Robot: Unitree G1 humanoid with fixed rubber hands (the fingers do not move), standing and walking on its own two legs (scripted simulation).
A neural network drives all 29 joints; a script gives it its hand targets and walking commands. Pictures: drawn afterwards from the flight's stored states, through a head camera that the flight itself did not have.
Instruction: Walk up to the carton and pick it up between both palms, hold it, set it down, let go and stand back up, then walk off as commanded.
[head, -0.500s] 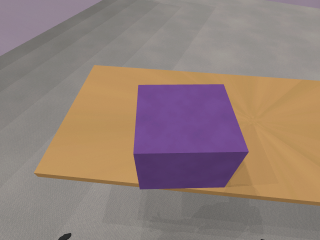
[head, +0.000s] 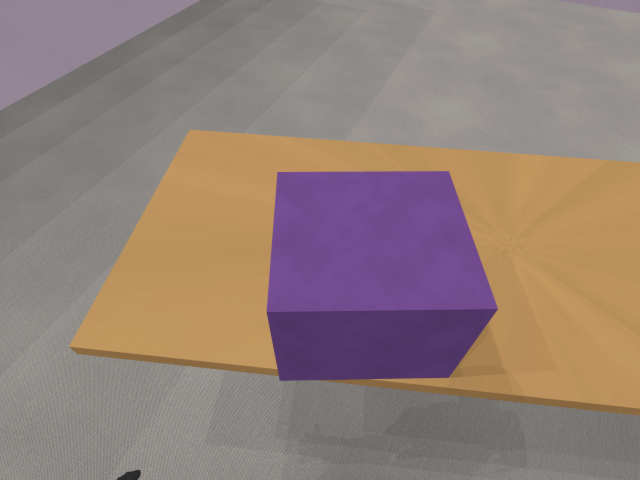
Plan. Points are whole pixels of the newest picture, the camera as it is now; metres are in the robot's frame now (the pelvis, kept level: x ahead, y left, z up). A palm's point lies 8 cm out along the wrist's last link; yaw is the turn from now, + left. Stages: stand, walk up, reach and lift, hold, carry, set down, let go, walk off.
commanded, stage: stand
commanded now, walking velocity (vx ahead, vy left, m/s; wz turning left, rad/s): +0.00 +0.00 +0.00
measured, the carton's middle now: (364, 276) +0.40 -0.05 -0.01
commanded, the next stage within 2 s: walk up in 0.26 s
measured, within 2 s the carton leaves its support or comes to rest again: neither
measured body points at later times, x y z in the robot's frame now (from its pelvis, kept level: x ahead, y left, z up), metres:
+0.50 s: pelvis +0.01 +0.00 +0.00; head +0.03 +0.00 +0.45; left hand +0.10 +0.29 -0.13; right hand +0.10 -0.29 -0.13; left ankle +0.02 +0.13 -0.75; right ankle +0.02 -0.12 -0.75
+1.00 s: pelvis -0.08 -0.07 -0.05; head +0.00 -0.11 +0.39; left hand +0.02 +0.22 -0.16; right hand +0.02 -0.41 -0.18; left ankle -0.08 +0.08 -0.68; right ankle -0.07 -0.18 -0.75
